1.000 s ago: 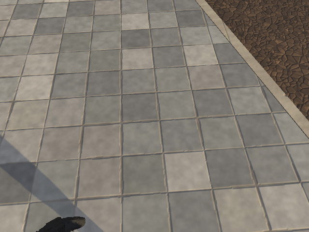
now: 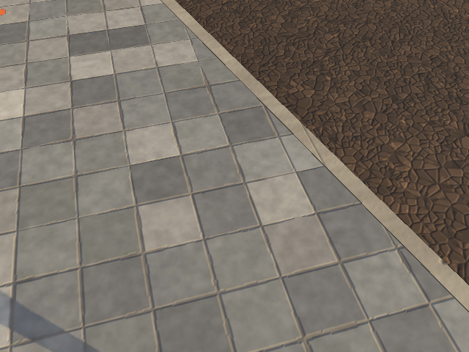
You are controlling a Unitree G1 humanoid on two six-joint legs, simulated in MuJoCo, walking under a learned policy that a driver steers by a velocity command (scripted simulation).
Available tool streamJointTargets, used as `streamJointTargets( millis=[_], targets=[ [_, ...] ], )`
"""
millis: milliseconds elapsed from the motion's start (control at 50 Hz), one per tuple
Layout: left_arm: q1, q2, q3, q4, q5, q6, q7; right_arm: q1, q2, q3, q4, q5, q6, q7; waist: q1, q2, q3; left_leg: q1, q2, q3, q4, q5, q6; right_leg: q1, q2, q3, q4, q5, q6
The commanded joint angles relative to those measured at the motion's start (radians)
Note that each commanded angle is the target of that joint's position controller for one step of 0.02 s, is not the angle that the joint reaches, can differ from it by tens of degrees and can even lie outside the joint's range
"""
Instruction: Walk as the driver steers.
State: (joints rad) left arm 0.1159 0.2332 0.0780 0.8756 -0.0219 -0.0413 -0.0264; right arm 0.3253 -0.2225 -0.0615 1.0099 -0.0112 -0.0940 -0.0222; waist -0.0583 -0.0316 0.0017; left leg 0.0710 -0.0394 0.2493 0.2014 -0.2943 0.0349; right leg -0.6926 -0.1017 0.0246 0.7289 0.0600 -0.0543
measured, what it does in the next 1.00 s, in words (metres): walks ahead: right foot, then left foot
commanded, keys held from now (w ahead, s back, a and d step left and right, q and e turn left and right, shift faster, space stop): w+e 0.56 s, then q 0.44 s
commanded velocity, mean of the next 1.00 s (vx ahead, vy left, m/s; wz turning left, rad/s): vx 0.38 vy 0.00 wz -0.29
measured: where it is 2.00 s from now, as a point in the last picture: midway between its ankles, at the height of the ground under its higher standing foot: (256, 347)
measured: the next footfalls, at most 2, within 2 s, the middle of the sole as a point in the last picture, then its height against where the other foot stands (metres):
right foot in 0.14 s outside the picture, level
left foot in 0.62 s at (230, 329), level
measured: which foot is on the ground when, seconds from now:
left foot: down 0.00-0.14, up 0.16-0.60, down 0.62-1.00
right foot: up 0.00-0.12, down 0.14-0.64, up 0.66-1.00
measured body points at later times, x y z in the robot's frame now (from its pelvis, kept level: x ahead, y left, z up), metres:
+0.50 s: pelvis +0.29 -0.05 +0.01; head +0.31 -0.07 +0.45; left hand +0.41 +0.21 -0.11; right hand +0.43 -0.35 -0.09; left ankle +0.51 +0.08 -0.69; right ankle +0.21 -0.11 -0.74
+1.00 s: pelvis +0.47 -0.06 +0.00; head +0.51 -0.07 +0.45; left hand +0.73 +0.13 -0.09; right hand +0.47 -0.36 -0.12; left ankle +0.54 +0.03 -0.74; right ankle +0.48 -0.21 -0.72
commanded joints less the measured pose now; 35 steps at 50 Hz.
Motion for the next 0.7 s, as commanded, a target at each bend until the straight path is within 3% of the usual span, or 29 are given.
streamJointTargets(
  millis=[20, 80, 100, 120, 140, 160, 180, 200, 220, 240, 260, 280, 320, 380, 440, 500, 560, 580, 600, 620, 640, 660, 680, 700],
  targets=[
    [-0.162, 0.024, -0.007, -0.124, -0.002, -0.014, -0.024, 0.046, -0.170, -0.036, -0.031, 0.010, 0.014, -0.008, -0.021, 0.060, 0.116, 0.059, 0.333, -0.058, -0.009, 0.557, 0.099, -0.109, 0.009, -0.060, -0.059, -0.066, -0.017],
    [-0.128, 0.059, 0.008, -0.154, -0.005, -0.010, -0.041, 0.008, -0.211, -0.046, -0.054, 0.020, 0.032, -0.016, 0.037, 0.117, 0.054, 0.077, 0.338, -0.010, 0.149, 0.997, 0.079, 0.065, 0.091, -0.155, -0.076, -0.205, -0.063],
    [-0.056, 0.088, 0.023, -0.148, -0.008, -0.008, -0.042, -0.009, -0.227, -0.051, -0.063, 0.022, 0.039, -0.020, 0.084, 0.144, 0.007, 0.069, 0.337, -0.003, 0.261, 1.139, 0.071, 0.169, 0.129, -0.176, -0.070, -0.255, -0.086],
    [0.069, 0.137, 0.047, -0.124, -0.011, -0.007, -0.038, -0.033, -0.241, -0.053, -0.073, 0.025, 0.044, -0.021, 0.156, 0.150, -0.061, 0.024, 0.321, 0.001, 0.432, 1.166, 0.055, 0.342, 0.163, -0.176, -0.115, -0.243, -0.118],
    [0.234, 0.206, 0.083, -0.084, -0.008, -0.004, -0.021, -0.056, -0.239, -0.050, -0.088, 0.028, 0.040, -0.020, 0.243, 0.105, -0.142, -0.145, 0.276, 0.007, 0.689, 0.971, 0.014, 0.626, 0.154, -0.093, -0.208, -0.181, -0.164],
    [0.292, 0.308, 0.103, -0.067, -0.007, 0.002, 0.000, 0.003, -0.111, -0.017, -0.128, -0.009, 0.017, -0.006, 0.172, -0.145, -0.220, -0.569, 0.126, -0.021, 1.060, 0.090, -0.040, 0.974, -0.096, 0.345, -0.207, -0.184, -0.290],
    [0.299, 0.301, 0.087, -0.093, 0.007, -0.014, -0.004, -0.006, -0.088, 0.002, -0.170, 0.020, -0.034, 0.014, 0.145, -0.154, -0.365, -0.798, -0.014, -0.267, 1.259, -0.313, -0.044, 1.133, -0.252, 0.819, -0.391, -0.296, -0.427],
    [0.295, 0.224, 0.066, -0.088, 0.016, -0.023, -0.006, -0.144, -0.156, -0.018, -0.202, 0.058, -0.066, 0.027, 0.190, -0.061, -0.275, -0.902, 0.048, -0.349, 1.262, -0.231, -0.015, 1.087, -0.215, 0.697, -0.436, -0.253, -0.354],
    [0.228, 0.178, 0.053, -0.096, 0.009, -0.032, -0.006, -0.171, -0.156, -0.016, -0.213, 0.063, -0.077, 0.029, 0.151, -0.017, -0.164, -0.903, 0.094, -0.340, 1.175, -0.135, 0.004, 0.940, -0.175, 0.538, -0.435, -0.178, -0.311],
    [0.145, 0.147, 0.043, -0.116, 0.004, -0.037, -0.009, -0.161, -0.155, -0.022, -0.196, 0.041, -0.075, 0.021, 0.098, 0.054, -0.100, -0.832, 0.134, -0.335, 1.085, -0.081, -0.002, 0.778, -0.128, 0.427, -0.444, -0.088, -0.276],
    [0.096, 0.121, 0.033, -0.134, 0.008, -0.039, -0.005, -0.139, -0.168, -0.033, -0.191, 0.026, -0.061, 0.016, 0.062, 0.049, -0.073, -0.754, 0.160, -0.334, 1.016, -0.047, -0.015, 0.663, -0.096, 0.356, -0.462, -0.020, -0.258],
    [0.081, 0.116, 0.028, -0.143, 0.012, -0.039, 0.000, -0.123, -0.168, -0.038, -0.193, 0.020, -0.043, 0.016, 0.037, 0.038, -0.064, -0.698, 0.171, -0.335, 0.977, -0.029, -0.029, 0.591, -0.075, 0.329, -0.483, 0.001, -0.252],
    [0.095, 0.147, 0.034, -0.145, 0.008, -0.043, 0.012, -0.135, -0.142, -0.035, -0.210, 0.005, -0.020, 0.013, 0.025, 0.025, -0.045, -0.671, 0.168, -0.311, 0.880, 0.007, -0.065, 0.503, -0.055, 0.280, -0.505, 0.066, -0.255],
    [0.147, 0.186, 0.044, -0.142, 0.006, -0.039, 0.033, -0.257, -0.117, -0.025, -0.255, -0.004, -0.011, 0.006, 0.060, -0.006, -0.010, -0.676, 0.134, -0.288, 0.656, 0.181, -0.098, 0.440, -0.007, 0.217, -0.509, 0.065, -0.225],
    [0.189, 0.184, 0.044, -0.138, 0.001, -0.030, 0.038, -0.360, -0.095, -0.012, -0.288, 0.006, -0.017, 0.017, 0.108, -0.048, -0.001, -0.607, 0.078, -0.279, 0.426, 0.355, -0.093, 0.418, 0.030, 0.199, -0.487, -0.051, -0.176],
    [0.229, 0.182, 0.044, -0.126, -0.005, -0.024, 0.038, -0.413, -0.123, -0.015, -0.319, 0.021, -0.026, 0.029, 0.130, -0.069, -0.002, -0.579, 0.056, -0.301, 0.336, 0.373, -0.081, 0.470, -0.004, 0.271, -0.440, -0.129, -0.162],
    [0.228, 0.180, 0.044, -0.132, -0.003, -0.015, 0.047, -0.387, -0.166, -0.028, -0.326, 0.025, -0.044, 0.041, 0.103, -0.094, -0.013, -0.533, 0.050, -0.321, 0.283, 0.267, -0.050, 0.551, -0.042, 0.365, -0.347, -0.146, -0.145],
    [0.211, 0.172, 0.041, -0.136, 0.003, -0.010, 0.051, -0.327, -0.176, -0.033, -0.308, 0.018, -0.050, 0.043, 0.070, -0.110, -0.022, -0.490, 0.046, -0.296, 0.254, 0.267, -0.030, 0.578, -0.037, 0.353, -0.293, -0.063, -0.127],
    [0.208, 0.142, 0.031, -0.139, 0.008, -0.008, 0.053, -0.240, -0.194, -0.041, -0.281, -0.003, -0.057, 0.042, 0.035, -0.106, -0.069, -0.372, 0.045, -0.273, 0.222, 0.320, 0.001, 0.589, 0.013, 0.312, -0.183, 0.080, -0.094],
    [0.211, 0.099, 0.013, -0.156, 0.021, -0.011, 0.053, -0.126, -0.239, -0.050, -0.268, -0.031, -0.064, 0.041, -0.007, -0.046, -0.195, -0.156, 0.169, -0.372, 0.278, 0.515, 0.064, 0.521, 0.068, 0.249, 0.036, 0.042, -0.047],
    [0.389, 0.050, -0.001, -0.143, 0.012, -0.019, 0.054, -0.018, -0.307, -0.066, -0.242, -0.049, -0.053, 0.042, 0.032, 0.223, -0.347, 0.201, 0.391, -0.719, 0.297, 0.701, 0.256, 0.223, 0.211, 0.156, 0.397, -0.371, 0.039],
    [0.454, 0.098, 0.000, -0.119, -0.001, -0.024, 0.051, 0.031, -0.263, -0.060, -0.202, -0.004, -0.039, 0.055, 0.033, 0.348, -0.394, 0.249, 0.476, -0.981, 0.195, 0.578, 0.336, 0.073, 0.229, 0.174, 0.575, -0.712, 0.067],
    [0.359, 0.169, 0.015, -0.125, -0.004, -0.019, 0.050, -0.040, -0.195, -0.039, -0.228, 0.019, -0.031, 0.058, 0.016, 0.217, -0.256, 0.143, 0.426, -0.885, 0.182, 0.494, 0.292, 0.010, 0.175, 0.190, 0.650, -0.670, 0.074],
    [0.246, 0.184, 0.016, -0.151, 0.011, -0.011, 0.051, -0.122, -0.158, -0.021, -0.251, 0.014, -0.017, 0.057, 0.021, 0.120, -0.178, 0.013, 0.374, -0.742, 0.183, 0.519, 0.249, 0.018, 0.123, 0.128, 0.627, -0.600, 0.079]
  ],
)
